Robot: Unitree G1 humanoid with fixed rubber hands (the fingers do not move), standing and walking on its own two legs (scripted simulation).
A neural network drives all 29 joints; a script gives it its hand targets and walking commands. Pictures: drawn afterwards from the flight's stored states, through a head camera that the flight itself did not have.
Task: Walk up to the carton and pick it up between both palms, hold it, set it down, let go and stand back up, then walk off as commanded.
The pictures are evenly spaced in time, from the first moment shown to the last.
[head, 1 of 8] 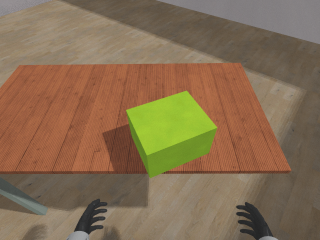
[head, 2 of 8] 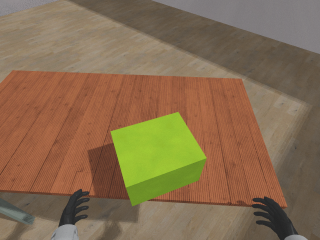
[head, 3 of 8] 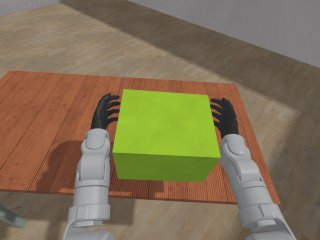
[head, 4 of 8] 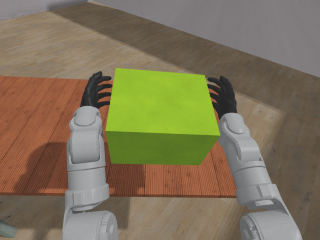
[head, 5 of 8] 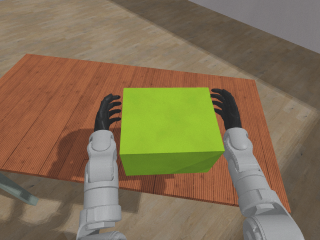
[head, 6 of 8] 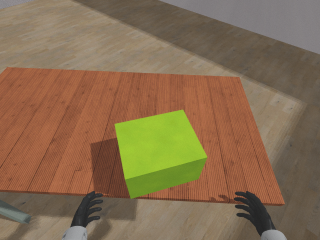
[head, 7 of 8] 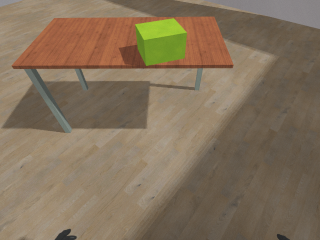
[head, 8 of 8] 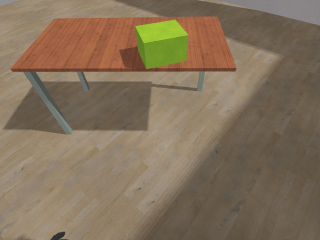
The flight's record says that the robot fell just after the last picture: no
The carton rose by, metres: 0.20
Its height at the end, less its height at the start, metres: +0.00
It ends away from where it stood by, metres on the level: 0.01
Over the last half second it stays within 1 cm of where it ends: yes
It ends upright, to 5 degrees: yes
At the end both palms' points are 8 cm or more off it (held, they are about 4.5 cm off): yes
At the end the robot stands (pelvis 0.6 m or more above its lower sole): yes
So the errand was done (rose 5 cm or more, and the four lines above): yes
